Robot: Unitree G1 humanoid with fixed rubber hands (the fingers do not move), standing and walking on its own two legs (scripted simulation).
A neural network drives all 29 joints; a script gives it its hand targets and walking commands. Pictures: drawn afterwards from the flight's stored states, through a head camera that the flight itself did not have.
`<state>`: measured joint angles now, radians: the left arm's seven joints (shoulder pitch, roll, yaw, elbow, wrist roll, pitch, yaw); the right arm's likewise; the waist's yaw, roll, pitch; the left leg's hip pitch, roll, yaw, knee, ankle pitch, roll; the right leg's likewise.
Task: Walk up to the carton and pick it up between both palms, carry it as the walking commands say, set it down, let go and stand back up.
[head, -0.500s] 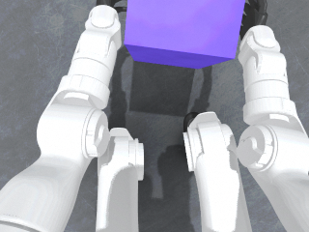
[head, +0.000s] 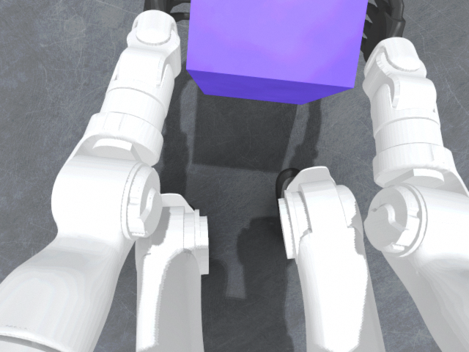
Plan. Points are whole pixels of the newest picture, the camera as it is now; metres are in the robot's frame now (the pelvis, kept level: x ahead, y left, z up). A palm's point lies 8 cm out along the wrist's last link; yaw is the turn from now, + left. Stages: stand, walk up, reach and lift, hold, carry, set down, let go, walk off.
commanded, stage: set down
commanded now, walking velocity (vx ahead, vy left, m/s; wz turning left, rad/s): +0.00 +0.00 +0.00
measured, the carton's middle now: (267, 22) +0.54 -0.11 -0.24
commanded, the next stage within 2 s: none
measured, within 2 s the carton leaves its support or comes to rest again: rests again in 0.74 s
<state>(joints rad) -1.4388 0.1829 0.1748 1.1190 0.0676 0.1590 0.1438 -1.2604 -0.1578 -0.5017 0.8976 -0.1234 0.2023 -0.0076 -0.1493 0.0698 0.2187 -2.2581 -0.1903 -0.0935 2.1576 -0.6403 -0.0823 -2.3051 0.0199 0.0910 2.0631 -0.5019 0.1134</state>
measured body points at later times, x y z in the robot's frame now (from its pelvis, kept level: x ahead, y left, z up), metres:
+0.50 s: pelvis +0.00 +0.00 -0.01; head +0.36 -0.02 +0.26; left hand +0.56 +0.04 -0.19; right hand +0.49 -0.25 -0.18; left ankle +0.09 +0.12 -0.35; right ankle +0.13 -0.15 -0.35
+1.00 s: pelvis -0.01 -0.01 +0.00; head +0.36 -0.02 +0.24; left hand +0.56 +0.07 -0.20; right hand +0.48 -0.27 -0.19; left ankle +0.09 +0.12 -0.35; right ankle +0.13 -0.15 -0.35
